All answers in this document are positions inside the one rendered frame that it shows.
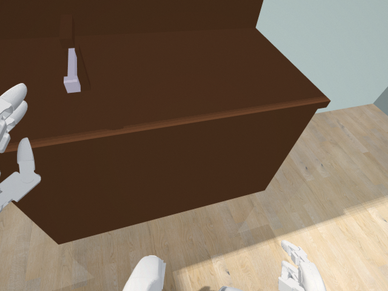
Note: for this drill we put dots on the counter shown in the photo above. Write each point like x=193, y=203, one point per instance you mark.
x=183, y=104

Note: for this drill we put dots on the tap lever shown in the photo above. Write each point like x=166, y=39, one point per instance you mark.
x=71, y=81

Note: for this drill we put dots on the left robot hand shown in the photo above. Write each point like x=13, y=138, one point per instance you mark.
x=12, y=110

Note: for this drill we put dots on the right robot hand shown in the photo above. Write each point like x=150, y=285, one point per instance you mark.
x=305, y=278

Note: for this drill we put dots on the robot left thigh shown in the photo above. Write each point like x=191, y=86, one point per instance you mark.
x=148, y=275

